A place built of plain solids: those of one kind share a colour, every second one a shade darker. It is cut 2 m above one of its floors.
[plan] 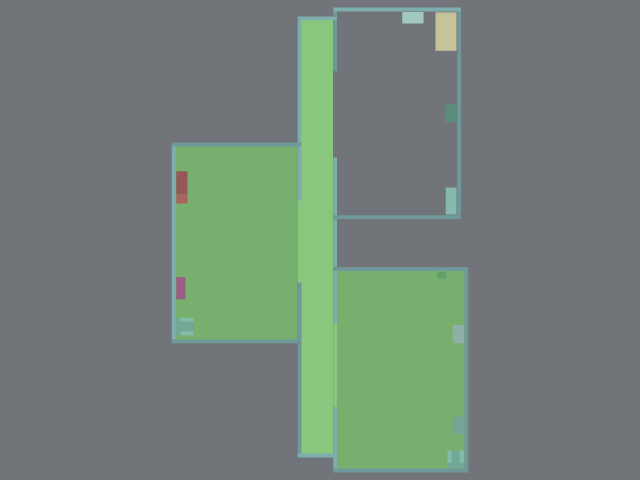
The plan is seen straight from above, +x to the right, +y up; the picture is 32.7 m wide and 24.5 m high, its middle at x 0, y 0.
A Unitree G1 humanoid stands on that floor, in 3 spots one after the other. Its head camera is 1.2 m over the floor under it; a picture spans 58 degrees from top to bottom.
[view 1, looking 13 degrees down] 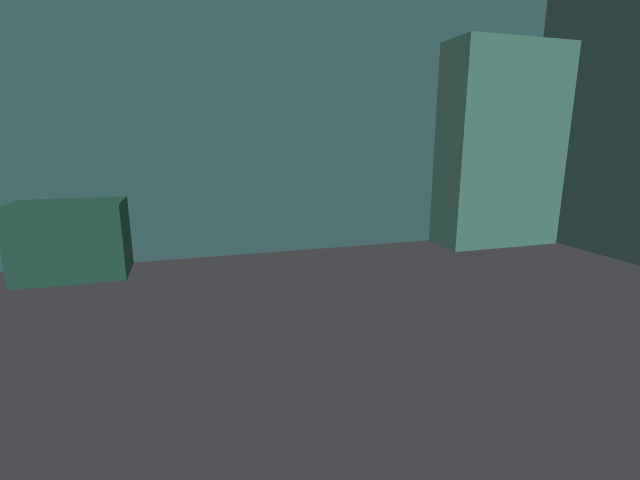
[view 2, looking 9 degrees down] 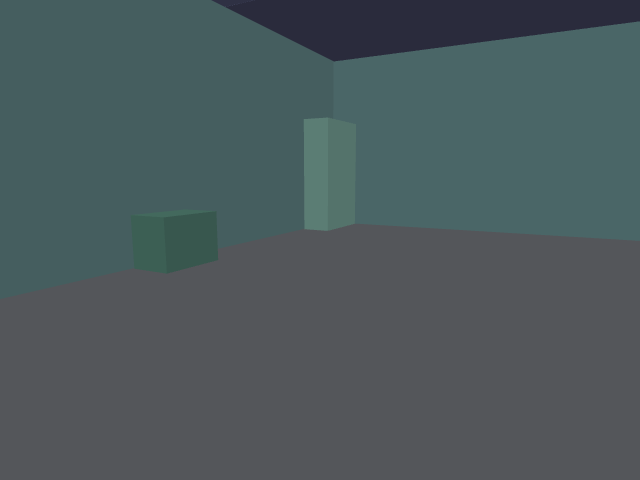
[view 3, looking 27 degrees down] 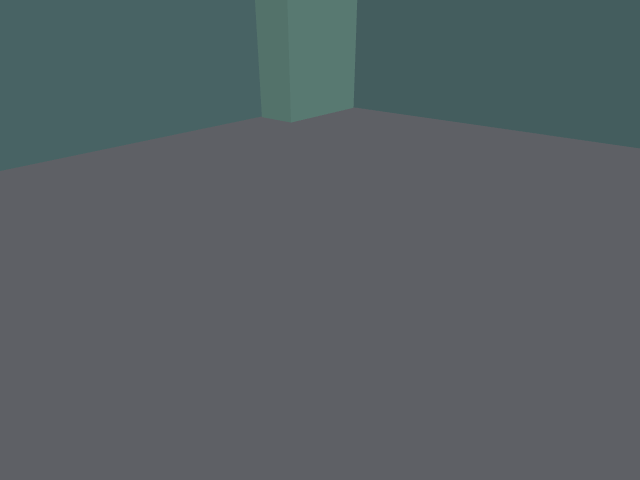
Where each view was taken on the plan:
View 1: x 2.45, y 5.45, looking -17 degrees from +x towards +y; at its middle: wall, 4.89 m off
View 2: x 2.45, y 10.50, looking -62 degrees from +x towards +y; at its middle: ground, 7.67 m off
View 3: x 2.45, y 6.83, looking -50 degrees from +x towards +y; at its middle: ground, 2.64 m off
